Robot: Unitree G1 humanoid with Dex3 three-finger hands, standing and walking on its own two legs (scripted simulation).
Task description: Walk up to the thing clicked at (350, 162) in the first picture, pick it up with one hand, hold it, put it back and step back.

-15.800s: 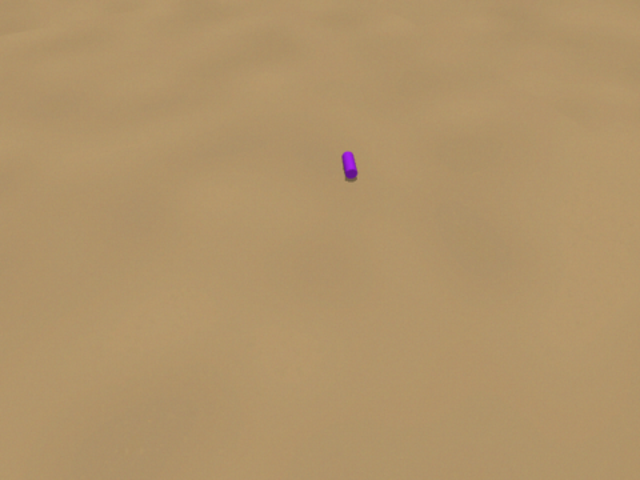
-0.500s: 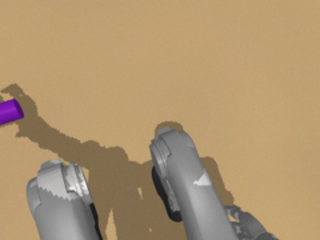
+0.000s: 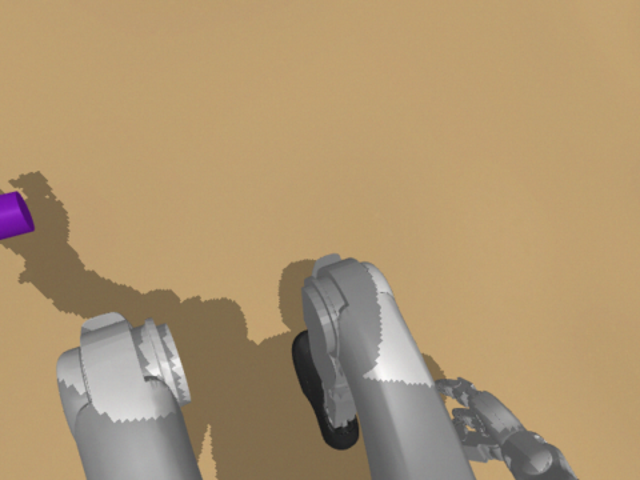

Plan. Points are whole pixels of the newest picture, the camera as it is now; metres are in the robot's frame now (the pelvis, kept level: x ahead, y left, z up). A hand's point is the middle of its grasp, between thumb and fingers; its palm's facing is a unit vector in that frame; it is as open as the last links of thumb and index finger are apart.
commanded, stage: rest palm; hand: left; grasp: from above
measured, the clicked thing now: out of the picture +0.47 +0.35 -0.28
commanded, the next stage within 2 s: close in 1.34 s
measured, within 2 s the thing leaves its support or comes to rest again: neither
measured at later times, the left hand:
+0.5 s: hand out of the picture +0.46 +0.33 -0.25, palm faces -0.44 -0.15 -0.89, open 14.4 cm
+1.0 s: hand out of the picture +0.45 +0.33 -0.26, palm faces -0.44 -0.16 -0.88, open 14.3 cm
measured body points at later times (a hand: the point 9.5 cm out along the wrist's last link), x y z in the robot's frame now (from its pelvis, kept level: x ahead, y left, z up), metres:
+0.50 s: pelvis +0.01 +0.01 -0.01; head +0.28 +0.13 +0.33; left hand +0.48 +0.33 -0.20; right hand +0.06 -0.25 -0.08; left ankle +0.08 +0.13 -0.28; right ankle +0.11 -0.14 -0.28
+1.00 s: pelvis +0.01 +0.01 -0.01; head +0.28 +0.14 +0.32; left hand +0.47 +0.34 -0.21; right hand +0.07 -0.25 -0.07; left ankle +0.08 +0.14 -0.28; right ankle +0.11 -0.13 -0.28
